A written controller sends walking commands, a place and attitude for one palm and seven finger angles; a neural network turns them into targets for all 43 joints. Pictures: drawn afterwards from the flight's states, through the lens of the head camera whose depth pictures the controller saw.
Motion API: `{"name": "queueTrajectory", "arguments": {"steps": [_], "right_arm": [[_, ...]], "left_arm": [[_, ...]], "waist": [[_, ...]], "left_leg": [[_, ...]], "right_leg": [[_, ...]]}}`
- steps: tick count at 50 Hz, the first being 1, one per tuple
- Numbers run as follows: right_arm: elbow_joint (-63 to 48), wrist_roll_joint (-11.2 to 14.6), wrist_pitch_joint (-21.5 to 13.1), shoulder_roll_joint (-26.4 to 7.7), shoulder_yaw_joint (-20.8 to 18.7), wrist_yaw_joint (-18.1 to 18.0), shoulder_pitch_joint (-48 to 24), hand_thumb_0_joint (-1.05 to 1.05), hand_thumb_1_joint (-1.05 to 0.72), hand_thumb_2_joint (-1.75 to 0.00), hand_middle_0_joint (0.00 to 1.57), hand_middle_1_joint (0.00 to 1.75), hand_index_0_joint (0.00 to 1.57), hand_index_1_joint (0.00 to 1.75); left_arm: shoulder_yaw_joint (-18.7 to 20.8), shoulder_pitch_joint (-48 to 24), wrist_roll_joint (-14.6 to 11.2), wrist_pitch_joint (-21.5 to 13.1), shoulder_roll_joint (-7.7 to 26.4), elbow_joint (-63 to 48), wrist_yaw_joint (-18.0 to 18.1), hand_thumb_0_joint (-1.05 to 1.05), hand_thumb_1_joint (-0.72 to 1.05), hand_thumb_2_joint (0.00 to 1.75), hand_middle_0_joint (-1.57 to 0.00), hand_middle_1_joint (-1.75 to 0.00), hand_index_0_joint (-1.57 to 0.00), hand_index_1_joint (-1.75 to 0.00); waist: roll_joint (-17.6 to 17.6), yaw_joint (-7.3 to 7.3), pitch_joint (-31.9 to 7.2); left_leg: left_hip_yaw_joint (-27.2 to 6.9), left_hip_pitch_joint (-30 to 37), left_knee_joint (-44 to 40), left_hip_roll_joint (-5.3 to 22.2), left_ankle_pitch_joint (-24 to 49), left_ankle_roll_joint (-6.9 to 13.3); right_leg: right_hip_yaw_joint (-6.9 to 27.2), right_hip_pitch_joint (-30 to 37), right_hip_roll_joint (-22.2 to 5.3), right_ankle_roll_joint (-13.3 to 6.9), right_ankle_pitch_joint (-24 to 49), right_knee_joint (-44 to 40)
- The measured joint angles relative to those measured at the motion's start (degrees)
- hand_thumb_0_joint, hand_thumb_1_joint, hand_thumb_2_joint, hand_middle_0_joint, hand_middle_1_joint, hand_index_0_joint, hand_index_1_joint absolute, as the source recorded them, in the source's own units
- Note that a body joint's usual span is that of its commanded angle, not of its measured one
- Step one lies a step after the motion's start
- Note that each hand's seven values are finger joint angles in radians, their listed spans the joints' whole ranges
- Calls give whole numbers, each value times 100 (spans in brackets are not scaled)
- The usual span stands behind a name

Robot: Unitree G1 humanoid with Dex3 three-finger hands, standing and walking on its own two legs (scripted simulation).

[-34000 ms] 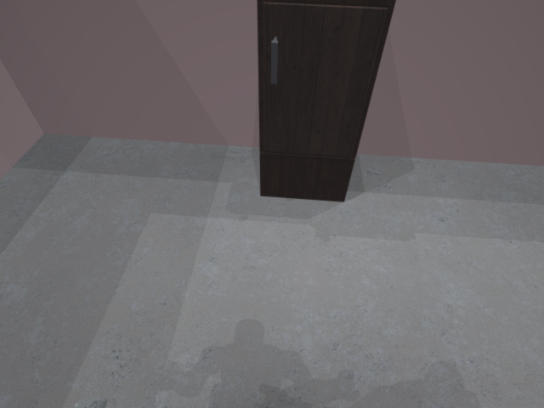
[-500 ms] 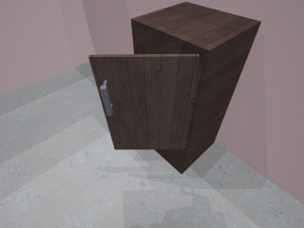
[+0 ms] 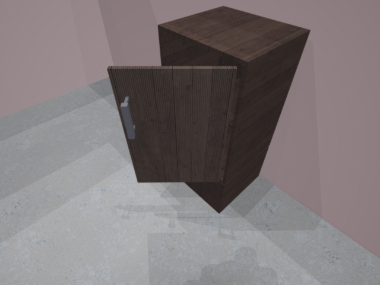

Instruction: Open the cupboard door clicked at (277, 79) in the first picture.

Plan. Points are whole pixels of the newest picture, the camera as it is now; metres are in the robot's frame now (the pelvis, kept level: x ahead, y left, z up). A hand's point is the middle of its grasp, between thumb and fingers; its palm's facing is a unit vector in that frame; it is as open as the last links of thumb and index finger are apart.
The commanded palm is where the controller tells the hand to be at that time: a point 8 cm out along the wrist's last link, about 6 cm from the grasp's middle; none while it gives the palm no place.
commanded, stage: come to a stop and stand still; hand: left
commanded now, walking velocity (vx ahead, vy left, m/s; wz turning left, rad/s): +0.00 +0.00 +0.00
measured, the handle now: (129, 118) +0.64 +0.24 -0.03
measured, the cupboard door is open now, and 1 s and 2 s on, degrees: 47 47 47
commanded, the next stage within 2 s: look again from close up in 0.10 s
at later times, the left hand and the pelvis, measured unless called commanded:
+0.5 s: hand out of the picture -0.01 +0.17 -0.17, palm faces +0.05 -0.99 -0.16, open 7.4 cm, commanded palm none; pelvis +0.00 +0.01 +0.00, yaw +0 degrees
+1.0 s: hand out of the picture +0.02 +0.16 -0.17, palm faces +0.05 -0.99 -0.16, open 7.4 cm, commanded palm none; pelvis +0.04 +0.01 +0.00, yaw -1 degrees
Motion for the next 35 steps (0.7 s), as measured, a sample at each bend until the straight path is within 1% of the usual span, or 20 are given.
{"name": "queueTrajectory", "arguments": {"steps": [9, 21, 26, 35], "right_arm": [[146, 13, -5, 266, 43, -15, 56, 1, -91, -90, 19, 30, 20, 30], [110, 32, -23, 616, 79, -22, -64, 0, -91, -90, 20, 30, 20, 30], [95, 41, -38, 659, 76, -27, -121, 0, -91, -90, 20, 30, 20, 30], [103, 62, -76, 609, 70, -54, -243, 0, -91, -90, 20, 30, 20, 30]], "left_arm": [[13, -36, 2, -16, -129, 118, 33, 0, 91, 89, -20, -30, -20, -30], [8, 122, 21, -33, -389, 144, 80, 0, 91, 89, -20, -30, -20, -30], [11, 219, 32, -43, -460, 179, 92, 0, 91, 89, -20, -30, -20, -30], [7, 301, 27, -81, -498, 256, 111, 0, 91, 89, -20, -30, -20, -30]], "waist": [[-35, -16, 23], [-30, 36, -16], [-26, 65, -21], [-13, 105, 41]], "left_leg": [[-39, -30, -31, 4, -21, -10], [-34, -41, -45, -52, 36, 31], [-29, -13, -83, -82, 16, 51], [-21, 92, -206, -105, 2, 64]], "right_leg": [[4, 2, 31, 9, -1, -94], [41, 0, -7, 63, 112, -132], [52, 19, -34, 87, 104, -148], [65, 101, -50, 103, 68, -226]]}}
